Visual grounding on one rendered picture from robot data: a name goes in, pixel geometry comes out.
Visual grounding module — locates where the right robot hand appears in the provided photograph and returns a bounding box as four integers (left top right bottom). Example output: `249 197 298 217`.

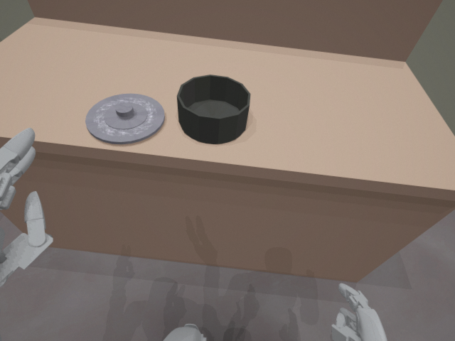
332 283 387 341

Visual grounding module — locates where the pot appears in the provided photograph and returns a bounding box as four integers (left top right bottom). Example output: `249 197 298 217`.
177 75 250 144

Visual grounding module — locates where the knob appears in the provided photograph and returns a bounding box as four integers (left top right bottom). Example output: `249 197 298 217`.
115 102 134 117

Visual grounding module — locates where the lid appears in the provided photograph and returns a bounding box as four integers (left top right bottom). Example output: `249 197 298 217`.
85 94 165 144

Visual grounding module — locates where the left robot hand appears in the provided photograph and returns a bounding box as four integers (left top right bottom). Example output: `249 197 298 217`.
0 128 53 287

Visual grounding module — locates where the left robot shin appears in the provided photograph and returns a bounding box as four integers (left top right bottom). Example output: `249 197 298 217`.
184 324 200 332

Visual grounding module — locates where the left robot thigh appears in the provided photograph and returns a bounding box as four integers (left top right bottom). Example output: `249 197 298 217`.
164 327 206 341

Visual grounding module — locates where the table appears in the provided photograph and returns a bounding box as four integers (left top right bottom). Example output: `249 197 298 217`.
0 0 455 283

